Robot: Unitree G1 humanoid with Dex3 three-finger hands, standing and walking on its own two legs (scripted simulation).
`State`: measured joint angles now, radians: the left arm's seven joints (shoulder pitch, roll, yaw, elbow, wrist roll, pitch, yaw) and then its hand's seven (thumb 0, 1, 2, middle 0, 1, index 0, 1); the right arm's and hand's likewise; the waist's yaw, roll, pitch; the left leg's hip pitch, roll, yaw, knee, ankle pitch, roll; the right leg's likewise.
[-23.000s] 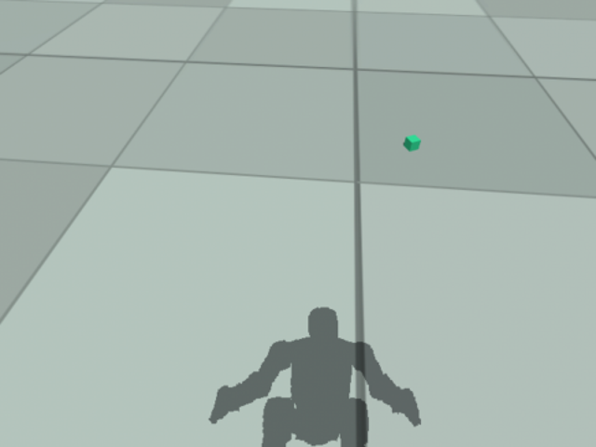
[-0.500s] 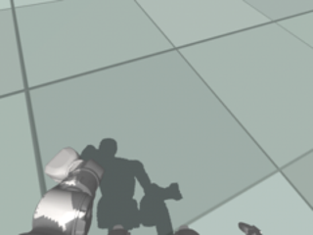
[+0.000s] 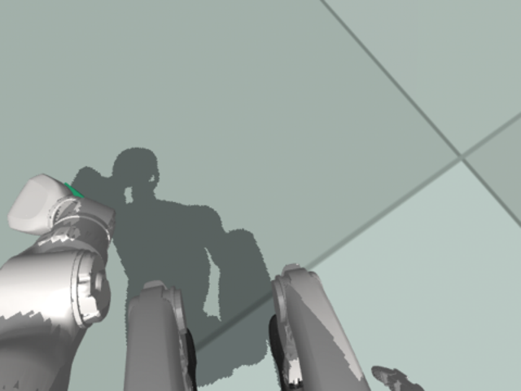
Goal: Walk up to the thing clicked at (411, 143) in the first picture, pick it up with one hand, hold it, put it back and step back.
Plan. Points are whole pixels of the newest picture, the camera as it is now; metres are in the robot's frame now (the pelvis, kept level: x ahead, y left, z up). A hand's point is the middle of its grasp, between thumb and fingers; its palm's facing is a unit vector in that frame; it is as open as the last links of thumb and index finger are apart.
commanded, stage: crouch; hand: left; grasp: from above
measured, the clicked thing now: (72, 211) +0.44 +0.28 -0.17
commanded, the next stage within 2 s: lower in 1.08 s
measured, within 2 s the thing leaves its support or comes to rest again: neither
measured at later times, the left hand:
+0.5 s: hand (100, 226) +0.44 +0.26 -0.26, palm faces -0.14 -0.39 -0.91, open 8.4 cm
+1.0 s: hand (99, 230) +0.44 +0.28 -0.31, palm faces -0.16 -0.39 -0.91, open 8.4 cm
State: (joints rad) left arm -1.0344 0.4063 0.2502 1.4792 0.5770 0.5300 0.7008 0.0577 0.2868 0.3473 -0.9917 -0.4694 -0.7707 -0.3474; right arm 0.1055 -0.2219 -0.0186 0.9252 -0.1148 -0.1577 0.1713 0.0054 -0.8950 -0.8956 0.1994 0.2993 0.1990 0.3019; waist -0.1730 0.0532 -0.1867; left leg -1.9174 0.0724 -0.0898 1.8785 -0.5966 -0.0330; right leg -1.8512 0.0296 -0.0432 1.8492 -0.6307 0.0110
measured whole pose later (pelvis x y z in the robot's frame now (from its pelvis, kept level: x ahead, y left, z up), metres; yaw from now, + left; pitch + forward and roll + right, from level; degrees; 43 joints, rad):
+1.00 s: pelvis -0.01 +0.00 -0.16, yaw -3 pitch +33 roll -6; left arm -1.14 0.62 0.39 1.63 0.71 0.42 0.65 0.10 0.34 0.13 -1.13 -0.23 -0.86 -0.22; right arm 0.14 -0.32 0.01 0.93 -0.19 -0.24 0.29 0.00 -0.91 -0.90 0.20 0.30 0.20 0.30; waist -0.23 0.03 -0.02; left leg -2.33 0.05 -0.15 2.39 -0.64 -0.04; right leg -2.25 0.05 -0.06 2.35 -0.68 0.03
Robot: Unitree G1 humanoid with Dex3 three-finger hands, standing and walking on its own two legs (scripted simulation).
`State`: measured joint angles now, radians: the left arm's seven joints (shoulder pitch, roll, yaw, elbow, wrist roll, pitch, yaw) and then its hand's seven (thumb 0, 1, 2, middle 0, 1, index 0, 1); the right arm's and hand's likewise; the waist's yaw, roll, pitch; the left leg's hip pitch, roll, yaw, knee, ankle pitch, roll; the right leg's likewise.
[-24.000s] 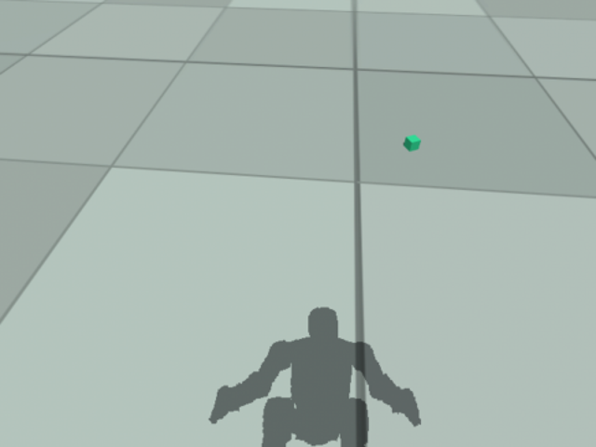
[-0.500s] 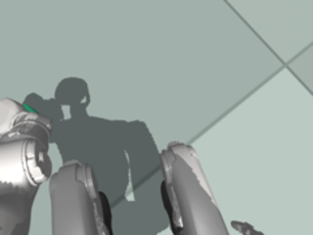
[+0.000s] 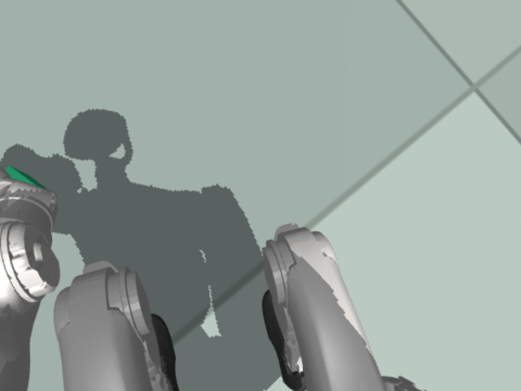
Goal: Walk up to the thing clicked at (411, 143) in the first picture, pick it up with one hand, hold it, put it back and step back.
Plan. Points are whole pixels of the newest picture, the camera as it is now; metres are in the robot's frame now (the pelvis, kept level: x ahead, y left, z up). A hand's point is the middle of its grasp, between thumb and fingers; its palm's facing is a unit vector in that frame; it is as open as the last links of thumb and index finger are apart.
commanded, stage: crouch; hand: left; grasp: from above
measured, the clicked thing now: (20, 196) +0.45 +0.32 -0.20
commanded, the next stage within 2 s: lower in 0.08 s
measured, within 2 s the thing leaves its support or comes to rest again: rests again in 1.30 s
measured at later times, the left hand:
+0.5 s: hand (24, 209) +0.43 +0.30 -0.18, palm faces -0.21 -0.38 -0.90, open 8.4 cm
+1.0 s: hand (43, 209) +0.43 +0.30 -0.22, palm faces -0.19 -0.39 -0.90, open 8.4 cm
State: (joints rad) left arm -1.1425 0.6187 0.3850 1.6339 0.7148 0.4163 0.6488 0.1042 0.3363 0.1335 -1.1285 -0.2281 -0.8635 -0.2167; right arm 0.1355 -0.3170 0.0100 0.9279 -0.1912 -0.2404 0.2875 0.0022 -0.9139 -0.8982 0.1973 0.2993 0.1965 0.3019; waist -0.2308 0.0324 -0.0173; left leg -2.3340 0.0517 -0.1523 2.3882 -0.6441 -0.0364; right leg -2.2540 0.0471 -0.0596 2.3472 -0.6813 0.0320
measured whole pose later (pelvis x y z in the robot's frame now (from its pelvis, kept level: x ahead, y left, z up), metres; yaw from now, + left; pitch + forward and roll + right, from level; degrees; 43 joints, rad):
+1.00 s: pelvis -0.01 +0.00 -0.02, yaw -4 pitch +27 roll -10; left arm -1.16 0.82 0.42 1.80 0.73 0.33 0.76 0.03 0.33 0.21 -1.00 -0.33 -0.82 -0.27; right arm 0.08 -0.36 0.17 0.90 -0.24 -0.36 0.39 0.00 -0.91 -0.90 0.20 0.30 0.20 0.30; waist -0.34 -0.06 0.17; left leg -2.32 0.05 -0.25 2.49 -0.66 -0.04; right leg -2.21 0.07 -0.14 2.38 -0.66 0.04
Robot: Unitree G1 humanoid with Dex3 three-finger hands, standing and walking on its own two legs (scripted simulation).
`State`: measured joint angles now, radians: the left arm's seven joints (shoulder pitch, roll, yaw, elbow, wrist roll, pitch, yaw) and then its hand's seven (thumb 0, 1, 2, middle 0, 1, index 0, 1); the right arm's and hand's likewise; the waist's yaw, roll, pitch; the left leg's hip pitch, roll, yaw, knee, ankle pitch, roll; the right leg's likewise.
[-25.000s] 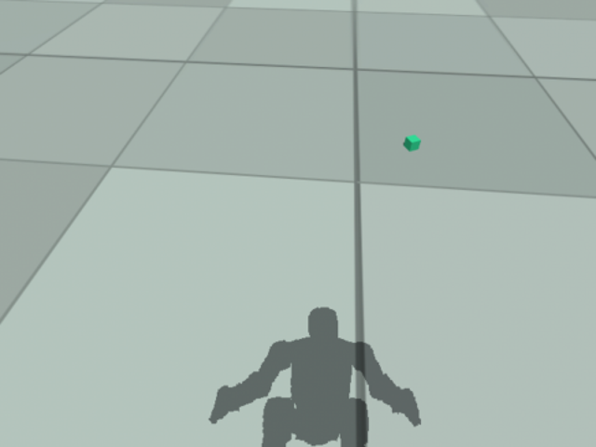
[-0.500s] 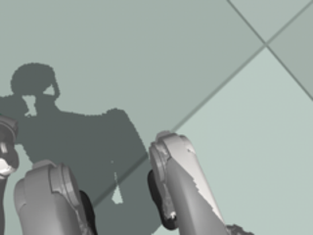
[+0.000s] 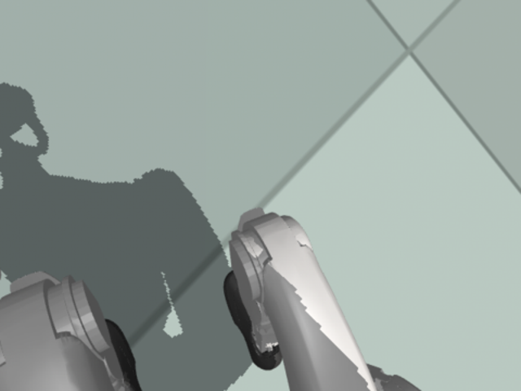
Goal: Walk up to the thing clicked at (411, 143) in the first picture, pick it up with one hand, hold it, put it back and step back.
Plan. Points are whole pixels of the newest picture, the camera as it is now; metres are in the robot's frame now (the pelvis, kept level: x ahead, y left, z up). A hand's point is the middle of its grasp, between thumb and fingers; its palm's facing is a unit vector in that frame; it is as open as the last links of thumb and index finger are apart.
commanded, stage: rest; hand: left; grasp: from above
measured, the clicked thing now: out of the picture +0.44 +0.34 -0.25
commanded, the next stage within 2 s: open in 0.64 s
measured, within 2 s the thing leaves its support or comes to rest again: rests again in 0.30 s
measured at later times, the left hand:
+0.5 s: hand out of the picture +0.42 +0.32 -0.24, palm faces -0.14 -0.42 -0.90, open 8.5 cm
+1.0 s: hand out of the picture +0.42 +0.32 -0.24, palm faces -0.13 -0.43 -0.90, open 9.5 cm
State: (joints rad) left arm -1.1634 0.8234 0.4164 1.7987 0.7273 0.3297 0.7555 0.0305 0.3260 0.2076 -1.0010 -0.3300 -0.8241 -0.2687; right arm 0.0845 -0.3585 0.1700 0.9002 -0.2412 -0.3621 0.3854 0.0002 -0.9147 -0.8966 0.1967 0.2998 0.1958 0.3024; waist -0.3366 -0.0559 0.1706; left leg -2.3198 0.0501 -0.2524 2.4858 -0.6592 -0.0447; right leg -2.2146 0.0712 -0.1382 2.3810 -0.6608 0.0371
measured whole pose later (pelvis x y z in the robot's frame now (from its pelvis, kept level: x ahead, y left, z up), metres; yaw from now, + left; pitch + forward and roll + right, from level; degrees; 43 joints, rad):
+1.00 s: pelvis +0.00 +0.01 +0.01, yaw -3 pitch +25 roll -13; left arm -1.13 0.92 0.39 1.77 0.61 0.32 0.81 0.00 0.17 0.44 -0.70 -0.53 -0.65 -0.49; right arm 0.10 -0.39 0.29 0.78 -0.22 -0.39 0.40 0.00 -0.91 -0.90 0.20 0.30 0.20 0.30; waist -0.38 -0.13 0.25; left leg -2.28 0.06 -0.31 2.50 -0.68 -0.04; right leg -2.15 0.09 -0.18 2.34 -0.66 0.05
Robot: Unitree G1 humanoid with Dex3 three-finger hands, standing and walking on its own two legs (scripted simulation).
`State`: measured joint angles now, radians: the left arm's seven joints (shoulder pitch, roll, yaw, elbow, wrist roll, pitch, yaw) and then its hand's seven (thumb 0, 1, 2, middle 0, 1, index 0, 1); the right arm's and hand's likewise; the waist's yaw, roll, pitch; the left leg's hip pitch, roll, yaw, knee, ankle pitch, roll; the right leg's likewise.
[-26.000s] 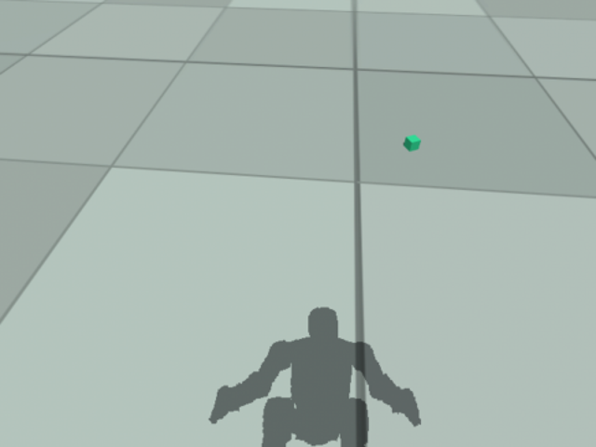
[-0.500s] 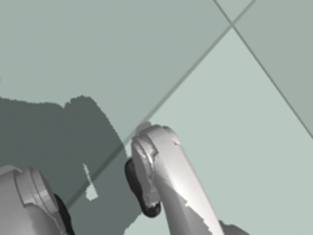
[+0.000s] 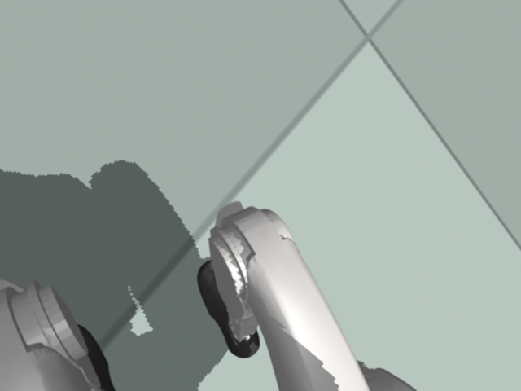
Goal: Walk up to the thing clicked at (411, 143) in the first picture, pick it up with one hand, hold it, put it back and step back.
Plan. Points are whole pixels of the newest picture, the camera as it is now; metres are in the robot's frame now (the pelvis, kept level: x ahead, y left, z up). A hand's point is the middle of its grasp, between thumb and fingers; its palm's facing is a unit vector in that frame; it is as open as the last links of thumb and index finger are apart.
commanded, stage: open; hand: left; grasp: from above
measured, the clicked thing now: out of the picture +0.42 +0.35 -0.29
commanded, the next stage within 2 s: withdraw in 0.96 s
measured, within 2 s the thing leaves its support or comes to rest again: neither
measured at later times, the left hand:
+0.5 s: hand out of the picture +0.40 +0.34 -0.25, palm faces -0.10 -0.44 -0.89, open 12.1 cm
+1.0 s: hand out of the picture +0.40 +0.34 -0.25, palm faces -0.11 -0.43 -0.89, open 12.5 cm
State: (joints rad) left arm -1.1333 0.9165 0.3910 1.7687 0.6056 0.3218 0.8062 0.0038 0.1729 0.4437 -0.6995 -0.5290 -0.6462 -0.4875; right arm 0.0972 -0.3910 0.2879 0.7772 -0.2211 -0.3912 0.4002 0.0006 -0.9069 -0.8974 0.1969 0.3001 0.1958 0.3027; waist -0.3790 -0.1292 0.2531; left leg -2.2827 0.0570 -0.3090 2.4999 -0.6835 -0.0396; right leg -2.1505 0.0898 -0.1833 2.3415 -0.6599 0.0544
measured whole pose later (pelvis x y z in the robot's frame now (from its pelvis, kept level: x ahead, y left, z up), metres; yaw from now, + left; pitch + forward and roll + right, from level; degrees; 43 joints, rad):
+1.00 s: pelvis +0.00 +0.00 +0.01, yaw +0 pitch +24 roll -14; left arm -1.12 0.93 0.36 1.75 0.60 0.32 0.80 0.00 -0.30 0.94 -0.28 -0.88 -0.27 -0.90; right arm 0.10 -0.39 0.30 0.77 -0.21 -0.42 0.39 0.00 -0.90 -0.90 0.20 0.30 0.20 0.30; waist -0.38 -0.15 0.26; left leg -2.25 0.06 -0.33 2.49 -0.69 -0.04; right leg -2.12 0.09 -0.20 2.32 -0.66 0.05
